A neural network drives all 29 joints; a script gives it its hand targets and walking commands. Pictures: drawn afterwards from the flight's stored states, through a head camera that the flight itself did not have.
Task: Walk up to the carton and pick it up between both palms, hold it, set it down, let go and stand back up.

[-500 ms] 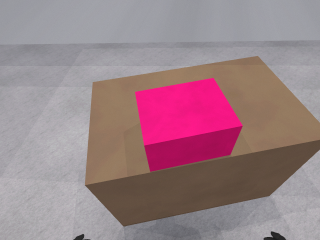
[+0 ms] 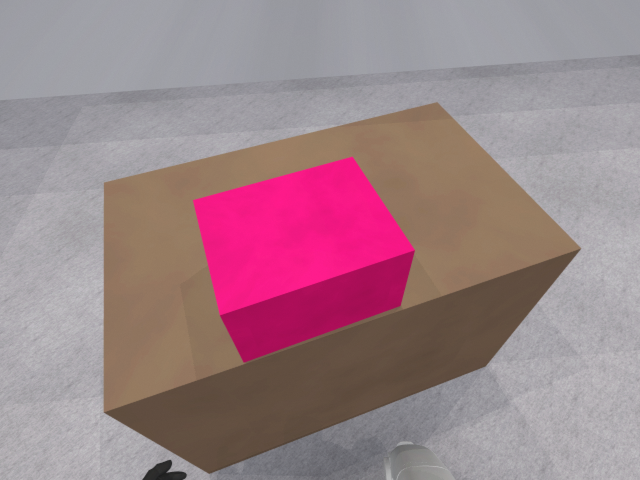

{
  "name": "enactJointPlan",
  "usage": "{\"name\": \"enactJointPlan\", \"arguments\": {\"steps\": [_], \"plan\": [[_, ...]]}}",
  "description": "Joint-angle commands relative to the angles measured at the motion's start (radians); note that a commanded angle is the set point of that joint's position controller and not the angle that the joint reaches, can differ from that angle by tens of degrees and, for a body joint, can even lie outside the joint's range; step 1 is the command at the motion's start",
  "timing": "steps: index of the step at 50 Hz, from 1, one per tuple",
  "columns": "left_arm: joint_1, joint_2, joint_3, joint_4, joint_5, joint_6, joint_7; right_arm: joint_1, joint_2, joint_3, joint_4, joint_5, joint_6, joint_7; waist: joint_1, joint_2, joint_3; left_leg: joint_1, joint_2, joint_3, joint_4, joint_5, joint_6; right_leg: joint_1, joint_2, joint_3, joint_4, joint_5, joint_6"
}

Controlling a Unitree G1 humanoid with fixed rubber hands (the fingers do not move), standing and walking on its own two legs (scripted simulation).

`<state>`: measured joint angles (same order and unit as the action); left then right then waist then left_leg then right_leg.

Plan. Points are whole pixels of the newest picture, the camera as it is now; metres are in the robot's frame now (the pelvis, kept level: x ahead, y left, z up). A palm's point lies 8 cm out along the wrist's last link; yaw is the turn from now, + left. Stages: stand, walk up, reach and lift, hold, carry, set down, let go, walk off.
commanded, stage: walk up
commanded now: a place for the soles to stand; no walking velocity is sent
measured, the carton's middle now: (300, 255) +0.47 +0.06 -0.06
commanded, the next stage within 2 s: none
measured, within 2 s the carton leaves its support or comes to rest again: neither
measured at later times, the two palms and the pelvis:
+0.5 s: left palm out of the picture +0.13 +0.20 -0.13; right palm (587, 441) +0.17 -0.32 -0.10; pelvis +0.07 -0.07 -0.01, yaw +10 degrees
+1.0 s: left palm out of the picture +0.11 +0.21 -0.11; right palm (541, 380) +0.25 -0.29 -0.10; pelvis +0.08 -0.08 -0.01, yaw +20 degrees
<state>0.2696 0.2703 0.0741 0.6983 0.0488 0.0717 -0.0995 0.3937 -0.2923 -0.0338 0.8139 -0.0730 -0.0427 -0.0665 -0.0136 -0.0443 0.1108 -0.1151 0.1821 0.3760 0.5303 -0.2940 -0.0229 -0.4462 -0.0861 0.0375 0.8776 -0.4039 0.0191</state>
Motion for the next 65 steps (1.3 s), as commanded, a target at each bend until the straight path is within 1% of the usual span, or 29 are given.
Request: {"name": "enactJointPlan", "arguments": {"steps": [1,3,4,5,6,7,10,16,18,19,20,21,22,23,24,26,27,28,29,30,33,35,42,47,50,55,59,62,65], "plan": [[-0.078,0.052,0.027,-0.099,-0.008,-0.051,-0.011,0.019,-0.230,-0.074,-0.049,0.014,-0.015,-0.010,-0.003,0.181,0.002,-0.081,0.245,-0.198,-0.287,-0.196,0.214,0.049,-0.004,-0.047,-0.114,0.053,-0.033],[0.035,0.068,0.039,-0.037,-0.010,-0.072,0.001,-0.040,-0.219,-0.066,-0.061,0.028,0.004,0.004,0.067,0.125,-0.016,-0.243,0.184,-0.132,-0.161,-0.246,0.183,0.281,0.046,-0.117,-0.243,0.136,-0.055],[0.118,0.107,0.045,0.005,-0.013,-0.083,0.015,-0.006,-0.172,-0.049,-0.062,0.028,0.018,0.016,0.097,0.012,-0.056,-0.289,0.118,-0.103,-0.009,-0.247,0.150,0.373,0.084,-0.108,-0.300,0.129,-0.059],[0.176,0.191,0.061,0.016,-0.014,-0.089,0.038,0.040,-0.086,-0.016,-0.084,0.038,0.028,0.037,0.137,-0.203,-0.075,-0.354,0.016,-0.056,0.222,-0.278,0.087,0.407,-0.010,0.085,-0.447,0.070,-0.092],[0.174,0.310,0.087,0.013,-0.022,-0.078,0.062,0.045,-0.072,-0.021,-0.144,0.061,0.038,0.051,0.145,-0.284,-0.077,-0.461,-0.115,-0.193,0.469,-0.466,0.040,0.340,-0.185,0.439,-0.625,-0.174,-0.233],[0.136,0.309,0.084,0.028,-0.038,-0.066,0.083,0.025,-0.118,-0.038,-0.157,0.068,0.048,0.052,0.146,-0.153,-0.044,-0.485,-0.101,-0.350,0.592,-0.417,0.047,0.297,-0.226,0.452,-0.642,-0.247,-0.293],[-0.010,0.205,0.038,0.000,-0.021,-0.063,0.111,0.129,-0.099,-0.043,-0.137,0.063,0.035,0.038,0.064,-0.118,-0.014,-0.483,-0.076,-0.426,0.637,-0.233,0.034,0.214,-0.251,0.316,-0.614,-0.147,-0.300],[-0.104,0.170,-0.001,-0.014,-0.013,-0.083,0.118,0.187,-0.065,-0.059,-0.171,0.043,0.032,0.058,0.002,-0.070,-0.063,-0.199,-0.111,-0.383,0.279,-0.117,0.010,0.112,-0.254,0.085,-0.477,0.345,-0.255],[-0.142,0.176,-0.016,-0.021,-0.028,-0.070,0.109,0.211,-0.066,-0.069,-0.182,0.042,0.018,0.059,-0.034,-0.044,-0.094,-0.061,-0.157,-0.343,0.103,0.030,0.031,0.064,-0.232,0.020,-0.370,0.363,-0.207],[-0.133,0.170,-0.027,-0.020,-0.037,-0.066,0.102,0.202,-0.090,-0.074,-0.203,0.044,0.008,0.058,-0.045,-0.007,-0.102,-0.022,-0.154,-0.402,0.012,0.106,0.053,0.025,-0.208,-0.006,-0.320,0.268,-0.158],[-0.092,0.114,-0.046,-0.039,-0.045,-0.065,0.097,0.176,-0.151,-0.087,-0.229,0.032,-0.001,0.054,-0.029,0.153,-0.121,-0.018,-0.022,-0.638,-0.101,0.139,0.102,-0.016,-0.125,-0.087,-0.156,0.143,-0.080],[-0.070,0.084,-0.052,-0.059,-0.056,-0.052,0.100,0.110,-0.226,-0.102,-0.248,0.062,0.003,0.053,0.000,0.200,-0.116,-0.165,0.142,-0.901,-0.196,0.107,0.236,0.029,0.052,-0.127,-0.043,-0.109,-0.010],[-0.091,0.110,-0.041,-0.053,-0.052,-0.035,0.107,0.108,-0.217,-0.107,-0.236,0.067,0.013,0.048,-0.026,0.189,-0.083,-0.205,0.149,-0.911,-0.211,0.054,0.310,0.029,0.054,-0.054,0.062,-0.228,-0.002],[-0.080,0.104,-0.045,-0.055,-0.053,-0.034,0.107,0.067,-0.200,-0.095,-0.241,0.065,0.017,0.042,-0.021,0.215,-0.064,-0.221,0.141,-0.884,-0.196,0.107,0.334,0.011,0.046,-0.023,0.086,-0.215,-0.003],[-0.070,0.102,-0.046,-0.051,-0.052,-0.041,0.110,0.030,-0.179,-0.084,-0.247,0.056,0.023,0.038,-0.011,0.205,-0.069,-0.214,0.118,-0.830,-0.167,0.175,0.321,0.018,0.032,-0.010,0.056,-0.191,-0.003],[-0.020,0.109,-0.042,-0.036,-0.042,-0.064,0.114,-0.032,-0.150,-0.059,-0.261,0.055,0.034,0.047,0.031,0.199,-0.129,-0.200,0.034,-0.695,-0.076,0.303,0.216,0.140,0.022,-0.036,-0.221,-0.029,-0.012],[-0.007,0.117,-0.040,-0.040,-0.034,-0.078,0.113,-0.052,-0.145,-0.045,-0.263,0.066,0.038,0.057,0.050,0.163,-0.155,-0.243,0.005,-0.652,-0.023,0.324,0.161,0.244,0.022,-0.036,-0.381,0.152,-0.029],[-0.045,0.171,-0.029,-0.058,-0.017,-0.089,0.113,-0.019,-0.105,-0.029,-0.277,0.083,0.035,0.069,0.028,0.059,-0.173,-0.279,-0.051,-0.602,0.038,0.257,0.093,0.265,-0.064,0.109,-0.461,0.166,-0.073],[-0.116,0.228,-0.016,-0.070,-0.035,-0.095,0.109,0.000,-0.082,-0.029,-0.279,0.087,0.039,0.068,-0.032,-0.006,-0.143,-0.205,-0.168,-0.497,0.095,0.135,0.045,0.144,-0.158,0.218,-0.509,0.162,-0.122],[-0.131,0.193,-0.026,-0.066,-0.047,-0.096,0.102,-0.017,-0.104,-0.036,-0.260,0.068,0.045,0.062,-0.033,0.036,-0.117,-0.144,-0.170,-0.487,0.083,0.087,0.038,0.102,-0.174,0.184,-0.502,0.200,-0.135],[-0.104,0.157,-0.043,-0.070,-0.052,-0.093,0.097,-0.019,-0.112,-0.037,-0.248,0.064,0.029,0.068,-0.015,0.024,-0.138,-0.098,-0.139,-0.543,0.043,0.279,0.070,0.129,-0.086,0.030,-0.443,0.233,-0.086],[-0.089,0.157,-0.043,-0.077,-0.050,-0.086,0.098,-0.027,-0.117,-0.038,-0.251,0.067,0.023,0.072,-0.008,-0.007,-0.162,-0.114,-0.136,-0.550,0.063,0.353,0.079,0.183,-0.075,-0.005,-0.428,0.259,-0.077],[-0.102,0.165,-0.032,-0.108,-0.047,-0.066,0.096,-0.061,-0.119,-0.041,-0.264,0.067,0.032,0.067,0.003,-0.013,-0.115,-0.180,-0.169,-0.545,0.083,0.259,0.067,0.181,-0.116,-0.044,-0.444,0.164,-0.103],[-0.100,0.168,-0.025,-0.114,-0.042,-0.057,0.096,-0.058,-0.134,-0.051,-0.267,0.068,0.026,0.069,0.009,0.021,-0.123,-0.211,-0.166,-0.591,0.071,0.272,0.078,0.211,-0.098,-0.088,-0.400,0.100,-0.093],[-0.092,0.161,-0.023,-0.115,-0.040,-0.052,0.096,-0.054,-0.150,-0.058,-0.266,0.071,0.024,0.068,0.012,0.064,-0.134,-0.253,-0.150,-0.659,0.030,0.262,0.099,0.257,-0.058,-0.107,-0.342,0.088,-0.078],[-0.043,0.138,-0.020,-0.104,-0.039,-0.051,0.101,-0.063,-0.160,-0.062,-0.263,0.072,0.033,0.060,0.025,0.149,-0.137,-0.332,-0.105,-0.827,-0.099,0.092,0.139,0.317,0.022,-0.083,-0.291,-0.003,-0.052],[-0.022,0.155,-0.013,-0.089,-0.035,-0.069,0.104,-0.074,-0.129,-0.054,-0.263,0.070,0.037,0.061,0.029,0.117,-0.132,-0.341,-0.163,-0.717,-0.025,0.144,0.090,0.345,-0.035,-0.055,-0.373,0.062,-0.078],[-0.022,0.185,-0.009,-0.081,-0.030,-0.073,0.108,-0.057,-0.109,-0.051,-0.266,0.061,0.036,0.063,0.020,0.034,-0.131,-0.272,-0.220,-0.556,0.132,0.210,0.053,0.289,-0.163,-0.032,-0.446,0.164,-0.130],[-0.040,0.195,-0.008,-0.086,-0.033,-0.061,0.107,-0.041,-0.105,-0.051,-0.272,0.057,0.035,0.066,0.011,-0.010,-0.108,-0.222,-0.206,-0.528,0.155,0.215,0.061,0.232,-0.195,-0.081,-0.428,0.248,-0.152]]}}
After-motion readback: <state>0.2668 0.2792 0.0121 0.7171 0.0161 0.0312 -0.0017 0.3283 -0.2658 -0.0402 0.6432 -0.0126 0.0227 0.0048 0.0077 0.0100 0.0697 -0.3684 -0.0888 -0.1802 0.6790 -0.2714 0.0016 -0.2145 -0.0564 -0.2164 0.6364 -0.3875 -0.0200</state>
